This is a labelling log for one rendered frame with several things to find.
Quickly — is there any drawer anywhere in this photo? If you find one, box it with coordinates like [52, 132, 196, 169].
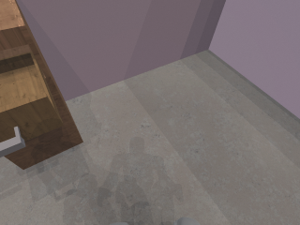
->
[0, 52, 64, 143]

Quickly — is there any handle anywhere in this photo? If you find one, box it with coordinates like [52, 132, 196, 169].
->
[0, 126, 26, 158]

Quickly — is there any cabinet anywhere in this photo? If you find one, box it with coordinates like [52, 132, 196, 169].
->
[0, 0, 83, 170]

